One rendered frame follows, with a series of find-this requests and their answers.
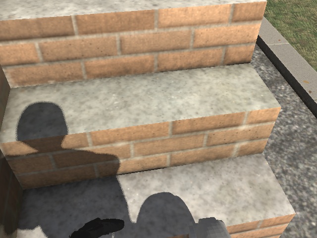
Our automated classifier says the robot right thigh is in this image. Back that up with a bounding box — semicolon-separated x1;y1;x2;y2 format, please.
187;217;232;238

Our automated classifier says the robot left hand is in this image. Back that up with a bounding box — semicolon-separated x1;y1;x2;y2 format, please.
68;217;125;238

